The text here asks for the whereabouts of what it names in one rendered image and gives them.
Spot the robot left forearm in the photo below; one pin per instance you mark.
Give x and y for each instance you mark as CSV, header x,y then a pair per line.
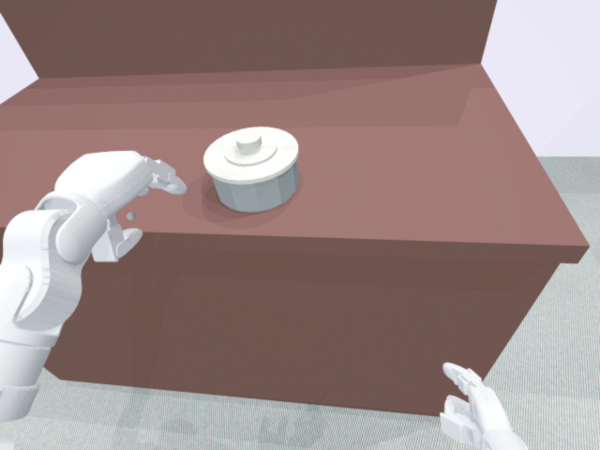
x,y
44,251

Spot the right robot hand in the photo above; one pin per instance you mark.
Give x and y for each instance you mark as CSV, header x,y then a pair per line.
x,y
467,422

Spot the knob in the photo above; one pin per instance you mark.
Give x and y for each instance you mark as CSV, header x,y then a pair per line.
x,y
248,140

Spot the left robot hand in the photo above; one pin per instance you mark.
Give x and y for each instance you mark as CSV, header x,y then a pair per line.
x,y
110,180

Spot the pot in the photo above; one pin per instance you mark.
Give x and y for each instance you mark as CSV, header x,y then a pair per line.
x,y
261,196

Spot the lid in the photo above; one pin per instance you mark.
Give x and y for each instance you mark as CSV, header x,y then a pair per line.
x,y
225,162

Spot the table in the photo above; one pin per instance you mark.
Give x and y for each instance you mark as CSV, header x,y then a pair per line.
x,y
422,230

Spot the robot right forearm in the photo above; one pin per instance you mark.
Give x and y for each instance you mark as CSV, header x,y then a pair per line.
x,y
501,439

